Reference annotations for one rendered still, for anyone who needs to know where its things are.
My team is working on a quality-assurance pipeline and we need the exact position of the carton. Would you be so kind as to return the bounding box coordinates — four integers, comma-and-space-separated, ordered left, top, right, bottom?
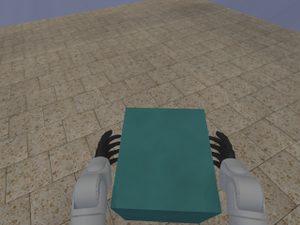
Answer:
110, 107, 222, 224

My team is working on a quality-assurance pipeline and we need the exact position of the robot right hand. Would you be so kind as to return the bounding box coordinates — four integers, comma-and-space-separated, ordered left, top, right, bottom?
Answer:
209, 131, 235, 169

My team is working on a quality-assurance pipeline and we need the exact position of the robot left hand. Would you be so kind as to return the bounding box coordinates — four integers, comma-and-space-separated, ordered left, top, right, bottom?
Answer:
95, 129, 121, 165

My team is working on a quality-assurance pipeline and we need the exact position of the robot right forearm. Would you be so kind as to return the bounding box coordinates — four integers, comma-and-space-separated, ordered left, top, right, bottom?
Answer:
219, 157, 268, 225

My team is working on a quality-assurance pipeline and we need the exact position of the robot left forearm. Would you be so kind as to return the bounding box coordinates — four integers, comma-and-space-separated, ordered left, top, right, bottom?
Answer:
69, 157, 113, 225

